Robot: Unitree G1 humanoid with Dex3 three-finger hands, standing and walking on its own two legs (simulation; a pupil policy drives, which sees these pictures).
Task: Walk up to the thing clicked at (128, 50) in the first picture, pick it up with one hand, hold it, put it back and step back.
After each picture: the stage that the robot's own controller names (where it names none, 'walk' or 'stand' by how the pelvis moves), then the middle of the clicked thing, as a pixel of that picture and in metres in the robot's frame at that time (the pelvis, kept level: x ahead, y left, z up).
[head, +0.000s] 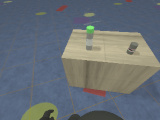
stand; (132, 48) +0.75 -0.36 -0.04
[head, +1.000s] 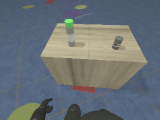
sink last; (117, 43) +0.71 -0.20 +0.00
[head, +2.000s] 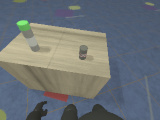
sink last; (83, 52) +0.54 +0.11 +0.00
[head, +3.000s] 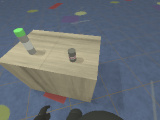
stand; (72, 55) +0.53 +0.22 -0.01
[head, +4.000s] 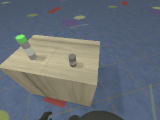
stand; (72, 60) +0.52 +0.20 -0.04
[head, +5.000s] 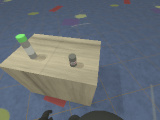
stand; (72, 60) +0.51 +0.20 -0.04
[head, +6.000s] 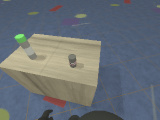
stand; (72, 61) +0.50 +0.20 -0.04
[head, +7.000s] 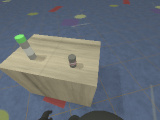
stand; (72, 61) +0.50 +0.21 -0.04
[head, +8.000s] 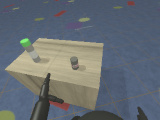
rise first; (74, 63) +0.49 +0.21 -0.03
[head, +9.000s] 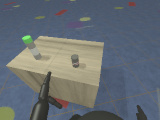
go down; (75, 61) +0.51 +0.21 -0.03
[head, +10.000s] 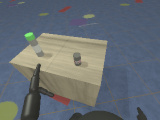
go down; (77, 59) +0.52 +0.20 -0.03
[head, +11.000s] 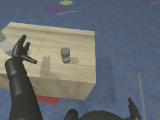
go down; (65, 55) +0.49 +0.20 +0.01
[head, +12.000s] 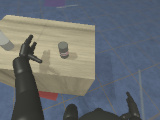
close in; (63, 50) +0.50 +0.20 +0.03
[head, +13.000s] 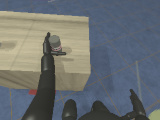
close; (56, 45) +0.52 +0.22 +0.05
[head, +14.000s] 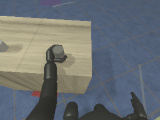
lift; (59, 54) +0.46 +0.21 +0.04
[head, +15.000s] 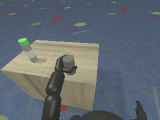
lift; (69, 65) +0.33 +0.16 +0.16
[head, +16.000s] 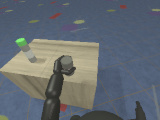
hold; (68, 66) +0.33 +0.17 +0.14
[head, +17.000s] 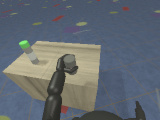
hold; (71, 65) +0.33 +0.16 +0.15
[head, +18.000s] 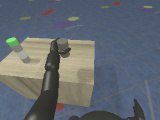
crouch; (63, 48) +0.45 +0.20 +0.18
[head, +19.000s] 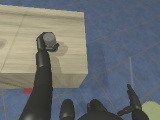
lower; (51, 43) +0.52 +0.22 +0.04
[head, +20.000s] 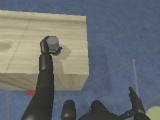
lower; (54, 46) +0.51 +0.21 +0.05
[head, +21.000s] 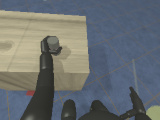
lower; (54, 46) +0.51 +0.21 +0.05
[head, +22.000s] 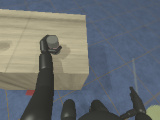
lower; (54, 45) +0.51 +0.21 +0.05
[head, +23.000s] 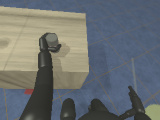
loosen; (53, 43) +0.52 +0.21 +0.06
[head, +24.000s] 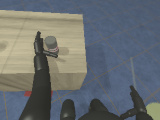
withdraw; (52, 46) +0.51 +0.21 +0.05
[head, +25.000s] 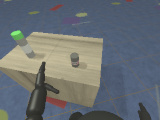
sink last; (75, 60) +0.48 +0.19 +0.01
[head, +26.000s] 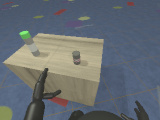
stand; (76, 58) +0.52 +0.19 +0.01
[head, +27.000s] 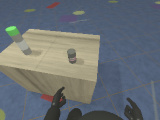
stand; (72, 56) +0.50 +0.20 +0.02
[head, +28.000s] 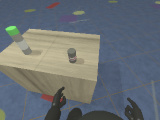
stand; (72, 55) +0.50 +0.20 +0.03
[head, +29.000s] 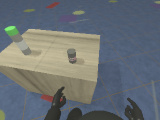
stand; (72, 56) +0.50 +0.20 +0.03
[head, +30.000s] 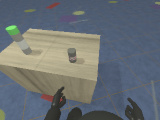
stand; (72, 55) +0.51 +0.20 +0.03
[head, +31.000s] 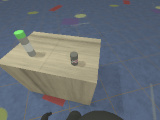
stand; (74, 58) +0.51 +0.19 -0.01
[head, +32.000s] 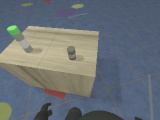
walk; (71, 53) +0.53 +0.21 -0.02
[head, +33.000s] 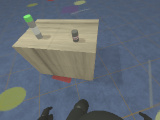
walk; (75, 36) +0.76 +0.25 -0.02
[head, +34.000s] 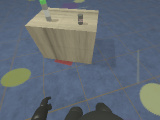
stand; (80, 19) +1.11 +0.21 -0.01
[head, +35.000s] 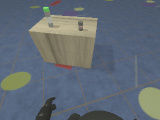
stand; (80, 25) +1.12 +0.22 -0.02
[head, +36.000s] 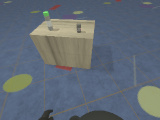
stand; (78, 28) +1.15 +0.25 -0.04
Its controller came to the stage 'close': yes
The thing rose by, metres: 0.21
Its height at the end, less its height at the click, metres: +0.00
